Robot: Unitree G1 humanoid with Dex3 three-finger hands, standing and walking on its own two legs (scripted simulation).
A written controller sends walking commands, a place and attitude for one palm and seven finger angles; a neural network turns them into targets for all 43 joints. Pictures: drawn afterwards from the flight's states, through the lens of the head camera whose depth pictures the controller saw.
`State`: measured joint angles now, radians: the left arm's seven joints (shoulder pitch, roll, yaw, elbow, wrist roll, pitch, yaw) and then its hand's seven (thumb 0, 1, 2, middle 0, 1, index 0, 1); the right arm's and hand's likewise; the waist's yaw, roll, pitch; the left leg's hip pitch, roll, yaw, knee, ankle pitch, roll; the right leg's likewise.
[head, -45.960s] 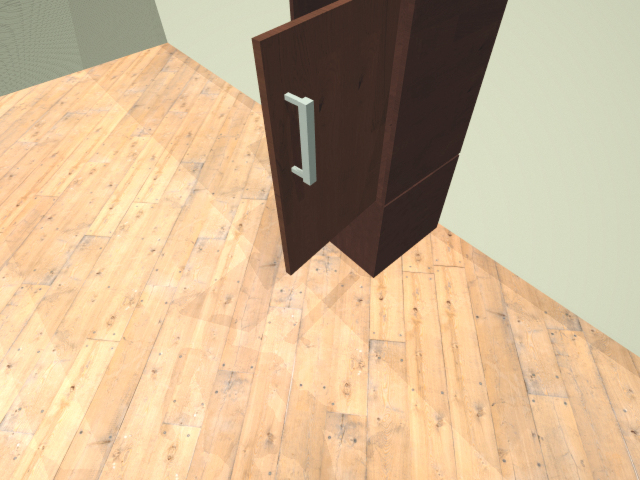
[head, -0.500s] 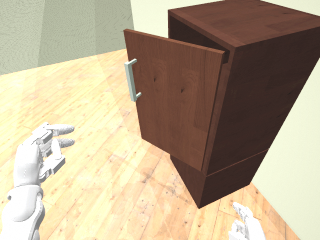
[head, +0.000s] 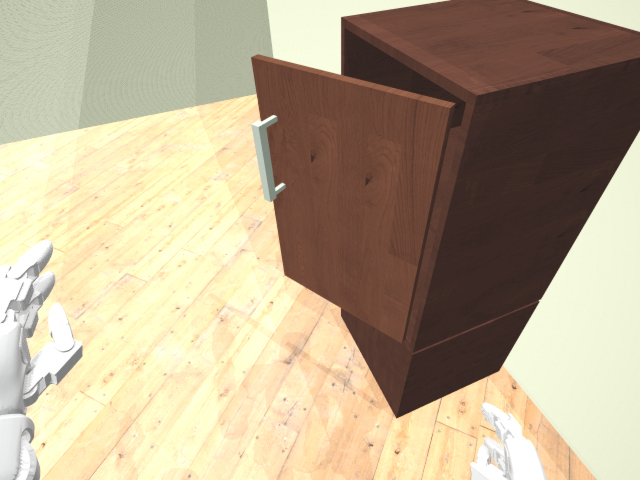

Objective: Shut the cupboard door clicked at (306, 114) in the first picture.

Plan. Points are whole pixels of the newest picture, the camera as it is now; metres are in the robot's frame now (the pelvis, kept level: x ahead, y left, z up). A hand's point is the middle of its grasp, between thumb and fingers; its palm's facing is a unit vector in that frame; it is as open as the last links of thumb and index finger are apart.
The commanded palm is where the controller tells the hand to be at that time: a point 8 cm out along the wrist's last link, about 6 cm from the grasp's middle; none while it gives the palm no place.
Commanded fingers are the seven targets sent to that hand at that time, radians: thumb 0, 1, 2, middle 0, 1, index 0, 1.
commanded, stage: draw the hand back to the body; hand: left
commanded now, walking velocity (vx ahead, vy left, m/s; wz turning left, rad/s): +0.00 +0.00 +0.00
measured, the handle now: (271, 159) +0.68 +0.19 +0.06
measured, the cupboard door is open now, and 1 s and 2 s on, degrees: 31 31 31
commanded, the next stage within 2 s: step back with the hand held close in 0.06 s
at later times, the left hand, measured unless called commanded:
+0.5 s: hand (57, 346) +0.19 +0.29 +0.15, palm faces +0.38 -0.78 -0.49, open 7.4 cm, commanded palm +0.13 +0.32 +0.17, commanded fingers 0.00 0.90 0.90 -0.20 -0.30 -0.20 -0.30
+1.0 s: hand out of the picture +0.07 +0.30 +0.16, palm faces +0.56 -0.70 -0.44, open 7.4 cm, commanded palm +0.00 +0.33 +0.17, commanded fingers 0.00 0.90 0.90 -0.20 -0.30 -0.20 -0.30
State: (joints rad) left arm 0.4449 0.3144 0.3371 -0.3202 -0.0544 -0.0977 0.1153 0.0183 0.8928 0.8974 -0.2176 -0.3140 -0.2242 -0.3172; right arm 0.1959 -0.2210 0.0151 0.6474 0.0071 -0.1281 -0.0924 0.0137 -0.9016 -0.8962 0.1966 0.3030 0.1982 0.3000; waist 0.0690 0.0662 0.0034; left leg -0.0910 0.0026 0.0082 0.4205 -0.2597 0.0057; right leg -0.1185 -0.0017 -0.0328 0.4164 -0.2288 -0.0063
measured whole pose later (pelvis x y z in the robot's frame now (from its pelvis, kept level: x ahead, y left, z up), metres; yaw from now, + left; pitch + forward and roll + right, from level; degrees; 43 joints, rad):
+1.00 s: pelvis -0.11 +0.01 -0.03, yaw +6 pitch -3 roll -1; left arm 0.44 0.40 0.46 -0.48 0.01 -0.25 0.15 0.02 0.89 0.90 -0.21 -0.30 -0.22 -0.30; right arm 0.28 -0.21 0.01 0.57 0.01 -0.07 -0.09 0.01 -0.90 -0.90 0.20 0.30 0.20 0.30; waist -0.02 0.00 0.03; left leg -0.47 0.03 0.04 0.79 -0.35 0.05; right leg -0.42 0.02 0.01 0.71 -0.24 0.02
